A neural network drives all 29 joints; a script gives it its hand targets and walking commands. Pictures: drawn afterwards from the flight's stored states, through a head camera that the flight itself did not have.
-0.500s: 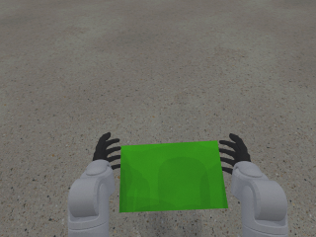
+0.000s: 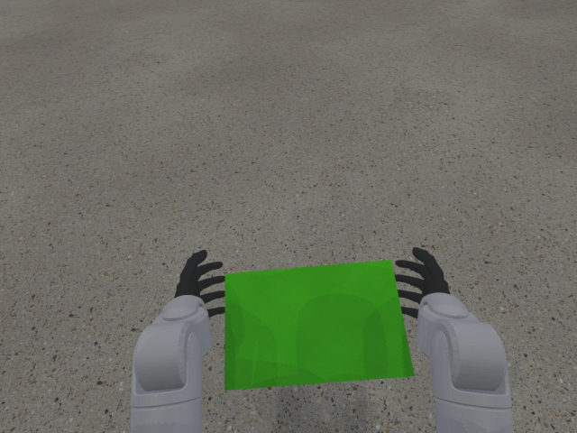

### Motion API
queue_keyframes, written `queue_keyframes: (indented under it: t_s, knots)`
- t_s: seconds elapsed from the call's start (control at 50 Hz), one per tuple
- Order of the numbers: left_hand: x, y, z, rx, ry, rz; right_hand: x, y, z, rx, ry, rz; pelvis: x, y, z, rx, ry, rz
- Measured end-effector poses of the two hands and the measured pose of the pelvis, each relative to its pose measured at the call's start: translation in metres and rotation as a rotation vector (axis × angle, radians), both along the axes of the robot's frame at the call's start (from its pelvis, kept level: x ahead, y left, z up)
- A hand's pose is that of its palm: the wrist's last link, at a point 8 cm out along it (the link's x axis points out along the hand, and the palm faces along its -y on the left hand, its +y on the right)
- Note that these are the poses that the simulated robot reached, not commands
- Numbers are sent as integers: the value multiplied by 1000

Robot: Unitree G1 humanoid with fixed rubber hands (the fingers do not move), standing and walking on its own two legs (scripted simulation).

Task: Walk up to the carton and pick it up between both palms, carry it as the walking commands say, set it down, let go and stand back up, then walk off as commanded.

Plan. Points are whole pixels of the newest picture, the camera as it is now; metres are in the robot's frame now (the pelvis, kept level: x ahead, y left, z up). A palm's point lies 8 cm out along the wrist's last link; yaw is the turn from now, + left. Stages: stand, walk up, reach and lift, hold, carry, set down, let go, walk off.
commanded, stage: carry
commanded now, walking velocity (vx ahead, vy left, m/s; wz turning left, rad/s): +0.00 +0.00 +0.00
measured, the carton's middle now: (312, 328) +0.28 +0.00 -0.03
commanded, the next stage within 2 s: hold in 1.22 s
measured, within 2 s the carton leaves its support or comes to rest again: neither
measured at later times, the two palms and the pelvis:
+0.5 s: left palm (204, 350) +0.21 +0.13 +0.06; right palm (459, 343) +0.22 -0.18 +0.06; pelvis -0.05 -0.03 +0.00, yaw +1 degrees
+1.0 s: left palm (202, 364) +0.21 +0.14 +0.03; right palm (448, 360) +0.21 -0.17 +0.03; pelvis -0.06 -0.02 +0.00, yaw +0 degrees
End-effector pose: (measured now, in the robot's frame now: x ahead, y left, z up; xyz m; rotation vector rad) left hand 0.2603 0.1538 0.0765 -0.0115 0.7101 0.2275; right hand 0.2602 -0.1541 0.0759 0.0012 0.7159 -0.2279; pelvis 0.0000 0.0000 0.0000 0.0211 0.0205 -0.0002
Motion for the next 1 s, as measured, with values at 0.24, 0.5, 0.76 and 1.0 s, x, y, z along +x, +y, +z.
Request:
queue_keyframes:
  t_s: [0.24,0.5,0.76,1.0]
  knots:
    - [-30,-13,-12,1,22,5,-24,-14,-12,-3,17,27,-29,-17,-1,7,-11,9]
    - [-49,-22,-19,-11,11,5,-42,-23,-16,-17,5,35,-51,-28,-2,0,4,11]
    - [-56,-17,-39,5,37,-4,-49,-19,-37,-20,33,63,-62,-25,-5,4,3,12]
    - [-55,-15,-48,4,20,-11,-49,-18,-51,-15,21,79,-62,-24,-5,3,-5,4]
